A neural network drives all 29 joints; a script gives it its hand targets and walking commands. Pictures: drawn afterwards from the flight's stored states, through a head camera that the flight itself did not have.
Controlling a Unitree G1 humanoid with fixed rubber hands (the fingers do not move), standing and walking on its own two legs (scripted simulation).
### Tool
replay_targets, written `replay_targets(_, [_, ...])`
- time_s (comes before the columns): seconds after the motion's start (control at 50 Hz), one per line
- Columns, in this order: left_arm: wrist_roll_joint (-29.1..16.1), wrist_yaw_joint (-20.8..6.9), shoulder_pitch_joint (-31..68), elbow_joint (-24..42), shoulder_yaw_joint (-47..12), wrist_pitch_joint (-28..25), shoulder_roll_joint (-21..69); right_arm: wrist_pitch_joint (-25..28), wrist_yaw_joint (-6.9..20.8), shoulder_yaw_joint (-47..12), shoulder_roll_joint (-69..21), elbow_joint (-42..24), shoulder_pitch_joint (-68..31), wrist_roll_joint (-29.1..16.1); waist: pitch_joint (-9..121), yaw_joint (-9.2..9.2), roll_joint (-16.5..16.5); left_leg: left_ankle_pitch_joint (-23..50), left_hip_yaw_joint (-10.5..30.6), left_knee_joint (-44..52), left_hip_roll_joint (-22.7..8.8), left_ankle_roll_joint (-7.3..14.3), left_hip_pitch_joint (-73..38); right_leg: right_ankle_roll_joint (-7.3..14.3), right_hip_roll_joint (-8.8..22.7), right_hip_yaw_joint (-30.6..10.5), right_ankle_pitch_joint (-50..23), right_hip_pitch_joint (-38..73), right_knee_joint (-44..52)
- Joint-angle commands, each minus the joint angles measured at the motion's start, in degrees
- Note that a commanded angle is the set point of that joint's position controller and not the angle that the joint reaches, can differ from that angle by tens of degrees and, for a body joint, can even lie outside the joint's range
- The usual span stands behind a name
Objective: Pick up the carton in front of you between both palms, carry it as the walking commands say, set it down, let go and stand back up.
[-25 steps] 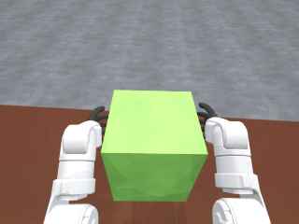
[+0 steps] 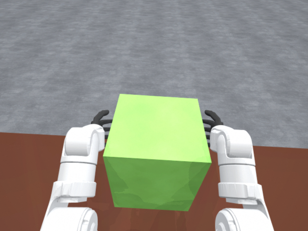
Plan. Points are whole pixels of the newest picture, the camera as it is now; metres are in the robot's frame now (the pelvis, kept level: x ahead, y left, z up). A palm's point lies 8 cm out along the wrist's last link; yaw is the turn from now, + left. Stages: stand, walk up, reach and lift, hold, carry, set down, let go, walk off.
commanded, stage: carry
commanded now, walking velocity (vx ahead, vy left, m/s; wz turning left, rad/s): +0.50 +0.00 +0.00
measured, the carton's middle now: (154, 154) +0.34 +0.00 +0.03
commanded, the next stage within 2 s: none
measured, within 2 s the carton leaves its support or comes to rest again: neither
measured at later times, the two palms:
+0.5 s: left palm (123, 73) +0.66 +0.12 +0.09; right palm (202, 74) +0.67 -0.18 +0.09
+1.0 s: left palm (120, 45) +0.96 +0.17 +0.05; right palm (180, 45) +0.97 -0.13 +0.06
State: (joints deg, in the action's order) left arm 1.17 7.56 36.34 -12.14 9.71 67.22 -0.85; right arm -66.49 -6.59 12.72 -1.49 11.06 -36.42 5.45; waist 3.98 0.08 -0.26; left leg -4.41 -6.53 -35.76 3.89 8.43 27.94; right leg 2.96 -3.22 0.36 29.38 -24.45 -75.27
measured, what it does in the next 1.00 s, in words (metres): goes down: right foot 0.05 m lower, then left foot 0.04 m lower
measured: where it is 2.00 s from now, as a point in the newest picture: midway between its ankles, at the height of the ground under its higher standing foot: (147, 130)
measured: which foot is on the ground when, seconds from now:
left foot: down 0.00-0.44, up 0.46-0.96, down 0.98-1.00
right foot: up 0.00-0.40, down 0.42-0.98, up 1.00-1.00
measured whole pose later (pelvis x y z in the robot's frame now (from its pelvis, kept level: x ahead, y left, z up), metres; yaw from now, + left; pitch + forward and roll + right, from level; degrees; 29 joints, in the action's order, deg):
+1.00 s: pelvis +0.61 +0.00 -0.09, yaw -1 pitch +4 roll -1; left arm 0.8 7.7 38.1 -8.1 10.2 67.3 -0.9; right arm -67.5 -6.9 13.7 -1.8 6.1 -38.4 5.6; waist 5.7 3.6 0.2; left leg 2.7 -6.0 -27.6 2.6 6.9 27.1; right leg 3.7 -4.9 3.1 29.9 -10.9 -55.8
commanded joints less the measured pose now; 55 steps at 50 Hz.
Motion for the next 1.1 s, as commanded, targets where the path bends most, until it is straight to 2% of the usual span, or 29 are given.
replay_targets(0.0, [-23.29,-13.16,46.17,12.69,-34.77,-2.09,66.43,0.92,13.98,-37.43,-64.73,-9.70,-44.30,-28.12,22.78,-1.13,1.73,0.28,28.94,13.95,-19.28,5.40,-26.63,-0.54,5.14,-2.42,-5.17,-15.85,3.31])
replay_targets(0.04, [-22.57,-11.95,43.46,13.82,-35.08,-2.54,66.89,1.23,13.93,-38.89,-65.90,-12.04,-44.66,-30.14,23.20,-1.00,3.82,5.77,24.74,13.95,-17.70,3.87,-24.64,-1.26,5.74,-1.29,-7.42,-14.31,7.95])
replay_targets(0.08, [-21.43,-10.99,40.38,14.43,-35.29,-3.01,66.43,1.35,13.96,-39.31,-65.68,-12.42,-42.02,-30.43,24.31,-2.04,5.31,18.35,21.48,11.58,-16.79,3.22,-28.80,-1.90,6.17,-0.34,-10.96,-17.60,11.62])
replay_targets(0.12, [-20.16,-10.35,38.71,15.33,-35.59,-3.51,65.29,1.61,14.25,-39.41,-64.75,-12.72,-40.10,-30.32,24.98,-3.19,5.41,29.49,18.98,9.30,-15.94,2.12,-33.48,-2.27,6.05,0.54,-15.08,-21.19,14.79])
replay_targets(0.16, [-19.34,-9.95,37.44,16.25,-36.26,-3.57,64.26,1.63,14.50,-40.36,-64.23,-13.40,-38.89,-30.43,24.96,-3.84,5.76,34.90,16.99,7.89,-14.57,1.06,-36.71,-2.12,5.52,1.23,-19.55,-23.04,18.36])
replay_targets(0.3, [-17.46,-9.80,36.20,17.33,-36.49,-1.56,57.70,0.36,14.49,-40.20,-58.66,-11.80,-34.88,-29.10,20.33,-6.86,5.57,34.19,11.05,2.68,-8.96,-0.08,-38.26,0.20,0.36,6.40,-37.91,-15.17,44.15])
replay_targets(0.34, [-16.53,-10.36,34.89,14.85,-34.91,-0.55,55.67,-0.08,14.54,-39.50,-57.64,-8.82,-33.95,-28.51,19.04,-5.99,5.98,31.58,9.80,-1.78,-8.76,-0.75,-34.58,1.92,-0.13,6.73,-42.30,-6.99,50.10])
replay_targets(0.36, [-16.12,-10.63,34.24,13.31,-33.89,-0.13,54.65,-0.28,14.63,-39.21,-57.54,-7.20,-34.00,-28.39,19.48,-4.21,6.13,32.95,9.05,-6.08,-8.71,-1.69,-32.08,2.61,-0.48,7.54,-42.61,-0.73,51.79])
replay_targets(0.38, [-15.72,-10.90,33.89,11.94,-32.82,0.16,53.94,-0.41,14.74,-38.93,-57.56,-5.64,-34.54,-28.41,20.74,-1.38,5.26,31.56,6.92,-13.27,-8.34,-3.16,-28.27,3.03,0.50,7.63,-45.21,7.78,54.91])
replay_targets(0.4, [-15.37,-11.27,33.77,10.98,-31.75,0.40,53.15,-0.44,14.78,-38.55,-57.27,-4.14,-35.33,-28.25,22.82,1.45,3.14,19.04,5.64,-23.56,-6.89,-4.30,-18.52,3.09,5.24,2.89,-50.01,20.27,52.69])
replay_targets(0.42, [-15.55,-11.64,33.79,9.05,-30.43,0.69,52.54,-0.62,14.76,-37.93,-57.20,-3.03,-36.76,-27.94,25.70,0.39,-4.65,-17.62,4.41,-32.72,-3.63,-4.81,-3.73,3.47,16.45,-9.60,-72.45,33.59,41.31])
replay_targets(0.44, [-15.34,-11.74,35.81,7.31,-29.01,0.77,50.88,-1.40,14.48,-36.83,-59.35,-1.41,-38.30,-28.14,31.65,3.49,-16.85,-33.85,6.98,-48.56,2.16,-8.56,13.36,16.14,28.38,-29.26,-67.11,48.71,41.09])
replay_targets(0.46, [-17.07,-12.14,35.38,6.16,-29.35,0.62,54.09,-1.50,14.07,-36.02,-58.85,-2.88,-38.99,-27.81,33.09,3.76,-12.75,-31.14,9.44,-51.24,-0.36,-6.18,16.87,18.03,27.11,-35.26,-40.60,45.82,45.47])
replay_targets(0.48, [-18.84,-12.74,38.40,8.30,-30.40,0.18,57.63,-1.36,13.78,-36.25,-60.13,-4.30,-41.89,-27.75,28.14,3.76,-7.76,-27.68,9.38,-48.28,-2.11,-5.24,17.64,15.18,22.18,-31.85,-28.54,37.94,49.11])
replay_targets(0.5, [-20.97,-13.25,42.93,10.38,-31.93,0.00,60.50,-1.05,13.47,-35.85,-61.85,-4.88,-43.34,-27.63,25.30,2.58,-1.94,-24.03,9.43,-44.21,-3.45,-5.32,16.51,12.72,20.22,-28.59,-24.82,31.76,51.23])
replay_targets(0.52, [-23.10,-13.69,46.84,12.57,-33.66,-0.22,63.09,-0.71,13.04,-35.42,-62.68,-5.91,-43.62,-27.35,22.85,1.75,-0.39,-21.35,9.65,-40.46,-4.64,-5.57,15.15,11.89,19.12,-25.50,-25.64,26.05,52.52])
replay_targets(0.58, [-26.28,-14.00,49.23,15.26,-35.61,-0.93,67.00,-0.18,11.75,-35.28,-63.92,-7.81,-41.82,-26.25,22.69,0.80,-3.01,-17.83,7.73,-32.22,-6.10,-6.45,11.05,9.56,17.02,-18.77,-31.93,20.53,53.14])
replay_targets(0.66, [-26.64,-14.28,45.69,16.52,-36.21,-1.59,67.17,0.72,10.51,-36.46,-63.89,-8.65,-37.15,-24.25,24.41,2.86,-5.33,-9.67,5.94,-24.97,-6.73,-7.00,17.69,7.72,15.63,-13.29,-53.08,29.52,48.90])
replay_targets(0.7, [-26.60,-14.44,44.51,17.38,-36.68,-1.83,66.59,1.04,10.17,-37.38,-63.23,-9.96,-36.55,-23.78,24.28,3.60,-5.81,-5.33,5.21,-21.44,-6.26,-6.83,19.65,6.77,14.40,-11.27,-58.64,32.69,47.49])
replay_targets(0.84, [-25.32,-14.43,39.87,17.11,-37.40,-1.09,61.77,-0.29,9.79,-38.45,-57.96,-12.01,-34.65,-22.32,20.56,6.97,-5.73,11.78,-0.10,4.40,-0.99,-5.10,13.15,6.01,8.54,-5.47,-59.85,36.50,42.75])
replay_targets(0.88, [-24.71,-14.71,38.55,14.50,-37.12,-0.89,60.99,-0.94,10.29,-37.26,-56.31,-9.75,-33.11,-20.99,19.71,6.33,-6.10,17.44,-0.20,11.33,-0.66,-3.45,4.44,5.10,8.49,-4.13,-56.44,33.37,39.17])
replay_targets(0.92, [-24.77,-15.13,39.15,11.72,-36.95,-0.73,61.03,-1.25,10.82,-35.58,-54.74,-6.71,-32.10,-19.73,21.46,1.88,-5.41,20.85,-1.23,16.58,-1.02,-2.29,-11.34,2.77,7.91,-1.07,-57.33,26.87,28.59])
replay_targets(0.94, [-24.69,-15.27,40.00,10.39,-36.88,-0.76,61.12,-1.34,11.20,-34.50,-53.80,-5.71,-31.98,-19.37,23.48,-0.76,-3.30,24.39,1.44,14.84,-4.71,-2.50,-22.80,1.53,6.63,0.25,-47.07,18.45,19.65])
replay_targets(0.96, [-24.19,-15.32,40.22,8.87,-36.27,-0.69,61.16,-1.57,11.67,-32.98,-52.78,-4.05,-31.97,-19.21,26.06,-0.33,3.99,43.32,12.24,4.13,-15.19,-2.73,-35.97,0.71,3.79,1.37,-15.37,4.24,9.34])
replay_targets(0.98, [-24.41,-15.19,42.10,7.09,-35.40,0.03,61.68,-1.65,11.80,-31.68,-51.70,-1.47,-32.24,-18.68,30.31,-1.73,14.90,53.06,29.80,-1.04,-26.57,5.18,-50.03,-1.39,-1.98,0.07,8.16,-11.77,-2.80])
replay_targets(1.0, [-24.21,-14.84,43.05,6.23,-34.46,0.37,61.92,-1.50,11.94,-30.82,-51.35,0.30,-32.51,-19.09,34.05,-4.47,15.52,30.05,39.27,1.61,-29.77,12.71,-53.32,-1.29,-0.74,-2.70,9.58,-19.98,-11.93])
replay_targets(1.02, [-24.04,-14.59,44.39,7.76,-34.26,0.10,62.95,-1.00,12.50,-31.97,-54.90,-0.27,-33.00,-20.85,32.00,-4.37,11.53,3.87,41.88,7.97,-26.08,13.18,-46.46,-0.05,1.36,-3.58,5.21,-23.51,-10.79])
replay_targets(1.04, [-24.34,-14.20,47.77,10.18,-34.59,-0.37,64.11,-0.60,13.16,-33.59,-58.76,-3.69,-37.48,-23.42,26.73,-3.40,5.31,-3.99,37.62,11.09,-22.22,9.84,-37.82,0.28,3.24,-3.16,0.74,-22.62,-6.04])
replay_targets(1.08, [-23.50,-12.97,47.95,12.55,-33.82,-0.99,65.53,-0.33,13.81,-36.55,-63.75,-9.71,-45.88,-28.17,22.19,-0.95,0.99,-0.31,29.67,13.98,-19.31,5.67,-26.07,-0.48,5.38,-2.44,-4.71,-16.93,2.79])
